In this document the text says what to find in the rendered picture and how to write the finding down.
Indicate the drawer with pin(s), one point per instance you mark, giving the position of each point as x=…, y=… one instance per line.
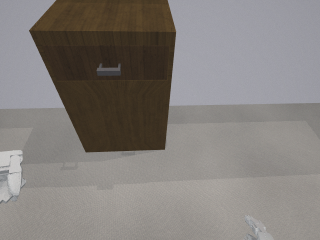
x=80, y=62

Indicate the right robot hand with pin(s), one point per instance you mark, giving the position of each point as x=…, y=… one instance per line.
x=258, y=229

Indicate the handle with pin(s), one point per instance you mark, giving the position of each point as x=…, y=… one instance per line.
x=108, y=71

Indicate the left robot hand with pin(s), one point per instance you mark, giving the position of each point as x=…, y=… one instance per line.
x=11, y=181

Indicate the cabinet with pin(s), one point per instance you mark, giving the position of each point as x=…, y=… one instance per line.
x=112, y=115

